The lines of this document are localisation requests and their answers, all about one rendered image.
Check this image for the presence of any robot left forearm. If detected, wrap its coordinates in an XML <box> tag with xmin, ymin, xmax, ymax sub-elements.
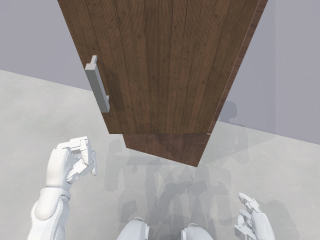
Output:
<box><xmin>27</xmin><ymin>186</ymin><xmax>71</xmax><ymax>240</ymax></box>

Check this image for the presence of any cupboard door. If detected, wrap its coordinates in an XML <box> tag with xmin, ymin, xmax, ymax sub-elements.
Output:
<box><xmin>57</xmin><ymin>0</ymin><xmax>259</xmax><ymax>134</ymax></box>

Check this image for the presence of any handle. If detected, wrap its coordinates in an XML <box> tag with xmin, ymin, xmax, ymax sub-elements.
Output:
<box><xmin>85</xmin><ymin>55</ymin><xmax>110</xmax><ymax>113</ymax></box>

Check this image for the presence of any robot shin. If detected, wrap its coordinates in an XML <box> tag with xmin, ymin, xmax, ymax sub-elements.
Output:
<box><xmin>134</xmin><ymin>217</ymin><xmax>143</xmax><ymax>222</ymax></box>
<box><xmin>188</xmin><ymin>223</ymin><xmax>198</xmax><ymax>227</ymax></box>

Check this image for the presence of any right robot hand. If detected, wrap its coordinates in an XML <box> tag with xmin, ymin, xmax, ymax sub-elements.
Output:
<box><xmin>234</xmin><ymin>192</ymin><xmax>275</xmax><ymax>240</ymax></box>

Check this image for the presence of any left robot shin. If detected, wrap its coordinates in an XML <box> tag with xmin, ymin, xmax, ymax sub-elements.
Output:
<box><xmin>134</xmin><ymin>217</ymin><xmax>143</xmax><ymax>222</ymax></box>

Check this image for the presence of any left robot hand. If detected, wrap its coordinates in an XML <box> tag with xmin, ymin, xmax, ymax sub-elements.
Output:
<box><xmin>45</xmin><ymin>136</ymin><xmax>98</xmax><ymax>191</ymax></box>

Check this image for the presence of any right robot shin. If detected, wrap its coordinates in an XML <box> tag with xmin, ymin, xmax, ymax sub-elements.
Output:
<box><xmin>188</xmin><ymin>223</ymin><xmax>198</xmax><ymax>227</ymax></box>

